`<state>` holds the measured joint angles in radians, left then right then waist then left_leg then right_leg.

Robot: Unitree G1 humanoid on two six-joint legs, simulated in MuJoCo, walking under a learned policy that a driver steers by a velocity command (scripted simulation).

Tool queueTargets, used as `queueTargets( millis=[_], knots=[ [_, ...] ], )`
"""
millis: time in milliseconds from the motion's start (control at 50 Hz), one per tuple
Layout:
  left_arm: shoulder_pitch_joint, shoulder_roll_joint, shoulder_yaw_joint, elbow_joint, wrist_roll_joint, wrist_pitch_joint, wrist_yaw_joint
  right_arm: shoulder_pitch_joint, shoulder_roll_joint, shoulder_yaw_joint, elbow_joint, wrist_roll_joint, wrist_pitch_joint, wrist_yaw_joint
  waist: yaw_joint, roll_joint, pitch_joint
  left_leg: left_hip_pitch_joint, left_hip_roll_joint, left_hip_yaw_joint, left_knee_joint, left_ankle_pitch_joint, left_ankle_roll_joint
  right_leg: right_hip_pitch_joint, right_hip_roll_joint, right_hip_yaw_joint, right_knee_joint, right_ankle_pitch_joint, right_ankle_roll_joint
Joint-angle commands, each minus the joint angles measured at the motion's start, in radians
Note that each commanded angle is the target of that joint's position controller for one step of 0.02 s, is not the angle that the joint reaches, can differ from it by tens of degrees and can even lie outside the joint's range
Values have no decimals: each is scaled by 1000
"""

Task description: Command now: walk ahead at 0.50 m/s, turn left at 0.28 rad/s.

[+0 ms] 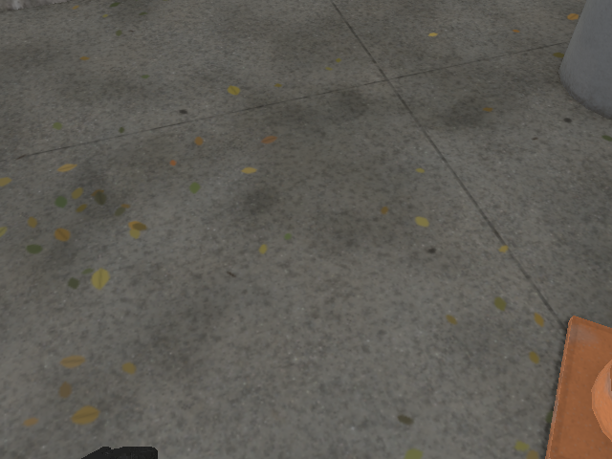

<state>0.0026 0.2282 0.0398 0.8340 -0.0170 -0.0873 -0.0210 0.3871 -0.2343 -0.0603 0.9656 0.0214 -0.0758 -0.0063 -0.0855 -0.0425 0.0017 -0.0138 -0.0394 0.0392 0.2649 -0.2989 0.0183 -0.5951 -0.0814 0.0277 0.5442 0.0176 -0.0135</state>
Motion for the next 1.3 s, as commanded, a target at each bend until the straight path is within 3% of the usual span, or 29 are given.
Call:
queueTargets(
  millis=[20, 40, 60, 80, 100, 120, 140, 200, 340, 500, 540, 580, 600, 620, 640, 660, 700, 720, 800, 920, 1000, 1060, 1080, 1100, 1120, 1160, 1200, 1240, 1300],
  knots=[
    [-17, 123, 35, -61, -3, -32, -7, -15, -186, -44, -37, 5, 4, -11, 80, 132, 23, -29, 286, -199, 29, 309, 156, 118, 30, -10, -66, -76, -23],
    [95, 150, 54, -26, 4, -36, -1, -32, -175, -40, -42, -2, 10, -10, 137, 125, -32, -52, 236, -173, 151, 414, 133, 272, 53, -35, -92, -114, -43],
    [285, 213, 78, 21, 18, -42, 7, -41, -124, -23, -60, -12, 10, -8, 208, 73, -169, -192, 172, -126, 402, 365, 98, 562, -37, 46, -43, -80, -92],
    [406, 308, 99, 39, 36, -34, 17, 36, -22, 2, -88, -9, -4, -5, 197, -152, -311, -569, 21, -27, 774, 21, 21, 942, -280, 405, -86, -176, -200],
    [429, 261, 84, 42, 27, -33, 13, 70, -41, 2, -85, 13, -22, -4, 205, -271, -409, -710, -2, -149, 971, -284, 19, 995, -361, 696, -219, -329, -265],
    [355, 182, 60, 29, 20, -35, 16, 1, -131, -24, -92, 35, -26, -5, 198, -168, -271, -791, 53, -188, 1056, -221, 29, 887, -329, 572, -236, -391, -221],
    [274, 144, 48, 16, 13, -33, 14, -56, -144, -30, -111, 37, -21, -13, 175, -111, -162, -781, 108, -158, 1055, -123, 37, 739, -297, 418, -263, -335, -181],
    [157, 83, 34, 26, 30, -34, 8, -67, -96, -41, -117, 12, 13, -14, 89, -86, -37, -651, 181, -152, 945, 24, 36, 464, -200, 163, -355, -167, -139],
    [215, 138, 56, 72, 35, -29, 40, -177, -53, -38, -182, 3, 41, 4, 85, -18, 25, -737, 172, -142, 705, 266, 11, 491, -193, -76, -409, 43, -155],
    [304, 203, 77, 96, 4, 5, 49, -410, -48, -20, -295, 2, 42, 57, 154, -11, 100, -707, 143, 0, 416, 227, 56, 656, -231, -212, -346, 123, -117],
    [280, 234, 86, 87, -6, 16, 50, -377, -79, -34, -308, 0, 46, 62, 113, -42, 55, -597, 85, 60, 399, 125, 91, 686, -234, -245, -233, 434, -98],
    [245, 257, 91, 77, -16, 31, 51, -172, -144, -73, -265, 5, 49, 59, -13, -45, -60, -309, -9, 113, 324, 118, 146, 649, -198, -286, 66, 673, -66],
    [250, 238, 83, 66, -5, 30, 53, 4, -221, -112, -214, 7, 54, 41, -88, 13, -152, -2, -2, 29, 287, 160, 188, 453, -157, -290, 338, 492, -20],
    [316, 84, 39, 15, 46, 9, 40, 22, -341, -131, -202, 14, 53, 25, 9, 299, -200, 319, 262, -457, 244, 146, 327, 5, 7, -255, 706, -436, 40],
    [272, 108, 30, -24, 7, -41, 26, 52, -314, -111, -243, -2, 34, 32, -9, 268, -384, 446, 392, -889, 39, -47, 453, -172, 112, 6, 891, -627, 45],
    [147, 169, 46, -51, -36, -69, 17, 34, -238, -90, -234, -14, 21, 36, -44, 169, -270, 397, 366, -773, 4, 17, 383, -280, 60, 54, 900, -531, 16],
    [136, 163, 46, -41, -6, -78, 27, -109, -163, -66, -257, -5, 8, 33, 40, 51, -123, 104, 284, -519, 18, 194, 307, -188, -26, 55, 736, -380, -3],
    [157, 178, 57, -36, 9, -65, 29, -161, -136, -55, -274, -10, 6, 30, 78, 58, -98, -12, 253, -449, 2, 280, 290, -104, -50, 62, 666, -346, 3],
    [125, 136, 55, -69, 31, -21, 31, -139, -172, -59, -276, -6, -2, 8, 105, 53, -46, -175, 204, -351, -51, 397, 286, -45, -36, 32, 472, -248, 53],
    [-85, 97, 34, -145, 26, -26, 19, -56, -190, -65, -255, -2, 14, -13, 33, 124, 13, -247, 115, -270, 1, 403, 193, 47, 68, 2, 47, 82, 61],
    [-104, 131, 44, -180, 22, -30, 5, -16, -180, -66, -248, 3, 44, -26, 29, 154, -29, -152, 132, -359, 149, 458, 151, 103, 117, 28, -50, 51, 36],
    [18, 169, 61, -160, 33, -45, 6, -96, -169, -63, -296, 3, 56, -38, 107, 176, -83, -115, 91, -407, 334, 515, 101, 257, 110, 21, -163, 75, -11],
    [121, 217, 72, -153, 54, -50, 11, -116, -124, -48, -330, -8, 51, -35, 146, 120, -201, -215, 33, -366, 534, 404, 57, 498, -20, 106, -114, 330, -70],
    [197, 255, 73, -151, 71, -38, 19, 48, -53, -30, -329, -24, 50, -33, 91, -125, -349, -474, -95, -263, 846, -314, -11, 837, -303, 367, -25, 782, -220],
    [234, 246, 77, -135, 36, -17, 12, 176, -143, -33, -325, -1, 49, -23, 70, -271, -485, -605, -64, -247, 1058, -461, -38, 938, -442, 626, -52, 563, -339],
    [124, 130, 44, -186, 31, 18, 27, -8, -239, -63, -332, 9, 83, -29, 111, -68, -270, -698, 20, -185, 1138, -280, -90, 719, -306, 397, -129, 214, -257],
    [53, 122, 34, -183, 41, 43, 35, -63, -212, -67, -351, 4, 120, -37, 73, -47, -129, -634, 73, -152, 1062, -208, -100, 466, -214, 248, -198, 87, -220],
    [35, 151, 45, -169, 49, 46, 37, -43, -143, -51, -359, 6, 131, -38, 53, -92, -79, -540, 74, -93, 942, -172, -93, 334, -158, 129, -262, 61, -209],
    [38, 182, 59, -156, 40, 46, 43, -85, -122, -40, -382, -6, 126, -36, 66, -87, -126, -504, 102, -74, 791, -113, -86, 373, -203, 76, -274, 148, -243]
  ],
)
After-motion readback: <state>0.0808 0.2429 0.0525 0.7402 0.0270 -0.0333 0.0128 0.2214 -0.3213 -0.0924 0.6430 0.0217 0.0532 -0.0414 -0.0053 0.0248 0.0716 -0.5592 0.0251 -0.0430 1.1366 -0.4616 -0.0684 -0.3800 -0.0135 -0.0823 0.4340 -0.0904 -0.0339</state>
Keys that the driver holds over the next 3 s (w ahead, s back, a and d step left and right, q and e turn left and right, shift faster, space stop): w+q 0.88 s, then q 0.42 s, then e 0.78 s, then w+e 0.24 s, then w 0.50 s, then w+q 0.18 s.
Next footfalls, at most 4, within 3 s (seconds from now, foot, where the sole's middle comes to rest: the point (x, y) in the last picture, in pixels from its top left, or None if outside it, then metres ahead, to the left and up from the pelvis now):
0.06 right None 0.21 -0.14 -0.78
0.60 left None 0.43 0.17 -0.78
1.08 right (228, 340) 0.77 0.15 -0.78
1.48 left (154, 435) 0.55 0.31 -0.78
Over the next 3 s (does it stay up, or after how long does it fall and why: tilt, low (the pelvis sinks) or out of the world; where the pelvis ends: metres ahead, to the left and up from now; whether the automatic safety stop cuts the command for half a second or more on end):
stays up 0.93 0.20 0.01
